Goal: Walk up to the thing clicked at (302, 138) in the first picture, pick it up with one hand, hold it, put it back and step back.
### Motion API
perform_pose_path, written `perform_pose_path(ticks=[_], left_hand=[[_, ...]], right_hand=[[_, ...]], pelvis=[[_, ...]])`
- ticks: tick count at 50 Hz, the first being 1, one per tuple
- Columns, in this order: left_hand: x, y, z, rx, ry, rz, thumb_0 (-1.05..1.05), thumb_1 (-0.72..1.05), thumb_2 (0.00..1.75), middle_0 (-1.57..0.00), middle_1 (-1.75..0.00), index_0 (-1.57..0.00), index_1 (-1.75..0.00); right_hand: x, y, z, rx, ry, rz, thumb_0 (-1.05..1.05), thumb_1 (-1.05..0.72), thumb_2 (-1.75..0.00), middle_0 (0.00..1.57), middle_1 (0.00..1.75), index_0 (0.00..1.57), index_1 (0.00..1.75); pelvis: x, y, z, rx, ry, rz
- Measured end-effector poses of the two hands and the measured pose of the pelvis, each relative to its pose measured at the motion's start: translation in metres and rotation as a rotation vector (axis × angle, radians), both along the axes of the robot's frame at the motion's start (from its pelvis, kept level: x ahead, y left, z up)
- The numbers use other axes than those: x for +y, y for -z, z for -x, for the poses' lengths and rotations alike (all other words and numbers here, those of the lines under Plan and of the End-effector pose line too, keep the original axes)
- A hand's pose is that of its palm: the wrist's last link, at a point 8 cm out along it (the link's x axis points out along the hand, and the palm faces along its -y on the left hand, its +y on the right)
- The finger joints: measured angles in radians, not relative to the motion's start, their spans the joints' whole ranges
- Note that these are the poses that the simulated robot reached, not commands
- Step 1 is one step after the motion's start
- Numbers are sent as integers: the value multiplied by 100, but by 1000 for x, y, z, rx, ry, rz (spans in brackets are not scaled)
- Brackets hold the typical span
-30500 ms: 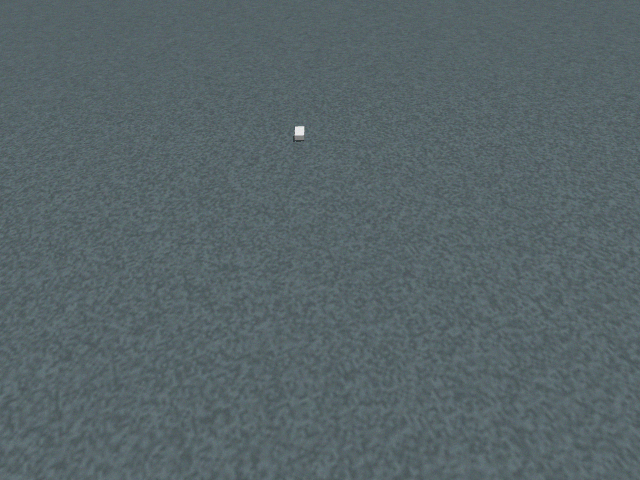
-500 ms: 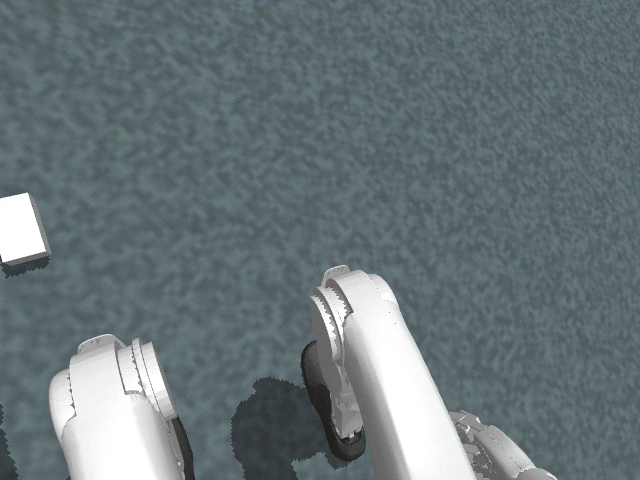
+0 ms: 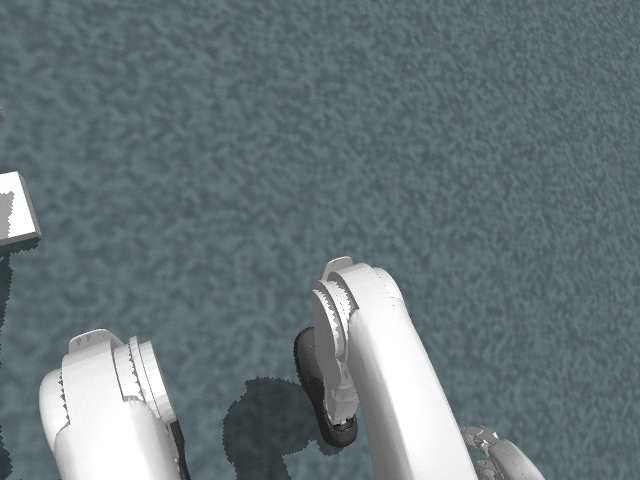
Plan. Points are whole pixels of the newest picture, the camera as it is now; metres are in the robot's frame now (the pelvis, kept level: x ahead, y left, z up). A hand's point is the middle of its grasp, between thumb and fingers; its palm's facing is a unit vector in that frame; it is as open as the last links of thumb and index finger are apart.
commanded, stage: home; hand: left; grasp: from above
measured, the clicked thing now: (8, 208) +0.52 +0.30 -0.31
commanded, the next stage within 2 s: none
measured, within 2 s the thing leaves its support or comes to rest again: neither
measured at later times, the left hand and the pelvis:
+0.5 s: hand out of the picture +0.44 +0.30 -0.05, palm faces -0.35 -0.39 -0.85, open 10.5 cm; pelvis +0.02 +0.00 +0.07, yaw +4 degrees
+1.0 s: hand out of the picture +0.29 +0.23 +0.16, palm faces +0.03 -0.91 -0.40, open 7.4 cm; pelvis +0.04 -0.01 +0.26, yaw +8 degrees
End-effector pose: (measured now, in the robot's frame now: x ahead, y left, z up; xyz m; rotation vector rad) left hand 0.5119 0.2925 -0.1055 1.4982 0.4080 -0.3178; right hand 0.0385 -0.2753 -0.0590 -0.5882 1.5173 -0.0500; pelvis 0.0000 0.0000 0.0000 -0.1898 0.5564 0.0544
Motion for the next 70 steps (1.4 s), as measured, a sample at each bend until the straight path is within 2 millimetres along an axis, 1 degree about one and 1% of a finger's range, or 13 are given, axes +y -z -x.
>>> perform_pose_path(ticks=[5,8,12,17,22,27,31,36,41,46,52,62,70], left_hand=[[-4,4,-12,-68,-53,-26,0,-43,95,-12,-99,-14,-98],[-1,-3,-17,-96,-93,-49,0,-41,94,-14,-97,-15,-96],[8,-17,-15,-79,-166,-53,0,-34,90,-18,-90,-18,-88],[20,-44,3,-31,-233,-2,0,-16,82,-20,-68,-19,-67],[26,-86,42,-27,-292,135,0,14,76,-20,-47,-19,-47],[28,-128,88,-12,-381,284,0,48,80,-20,-36,-19,-36],[24,-160,124,-10,-453,395,0,68,85,-21,-32,-20,-33],[15,-200,162,-17,-557,524,1,82,88,-21,-31,-21,-31],[2,-237,195,0,-679,653,1,87,89,-21,-30,-21,-31],[-9,-271,222,21,-807,777,1,89,90,-21,-30,-21,-31],[-17,-315,247,44,-944,896,1,90,90,-21,-30,-21,-30],[-28,-392,274,51,-1094,1033,1,90,90,-21,-30,-20,-30],[-35,-451,294,32,-1109,1075,1,91,90,-20,-30,-20,-30]], right_hand=[[11,11,11,-12,33,-40,0,-89,-89,21,30,20,30],[17,18,14,-17,62,-78,0,-89,-89,21,30,20,30],[24,23,9,-27,97,-125,0,-89,-89,21,30,20,30],[25,18,-6,-48,126,-161,0,-89,-89,21,30,20,30],[17,-2,-37,-85,125,-169,1,-89,-89,21,30,20,30],[8,-34,-84,-190,79,-158,1,-90,-89,21,30,20,30],[8,-66,-128,-312,30,-163,1,-90,-90,21,30,20,30],[20,-111,-175,-471,-22,-193,1,-90,-90,20,30,20,30],[39,-159,-204,-599,-47,-240,1,-90,-90,20,30,20,30],[56,-202,-216,-674,-45,-276,1,-90,-90,21,30,20,30],[67,-248,-217,-713,-26,-285,1,-90,-90,21,30,20,30],[66,-317,-211,-759,13,-240,1,-90,-90,21,30,20,30],[63,-364,-225,-858,23,-228,1,-90,-90,21,30,20,30]], pelvis=[[0,9,-2,11,8,-3],[-1,9,-5,28,11,-8],[-1,3,-9,48,11,-16],[-2,-15,-13,70,-2,-24],[-1,-46,-16,89,-20,-39],[-2,-83,-16,83,-32,-52],[-3,-113,-16,62,-42,-63],[-5,-151,-17,22,-55,-77],[-6,-190,-21,-20,-68,-90],[-7,-228,-29,-67,-80,-103],[-5,-271,-42,-123,-90,-116],[-1,-337,-71,-223,-107,-136],[3,-374,-92,-297,-118,-152]])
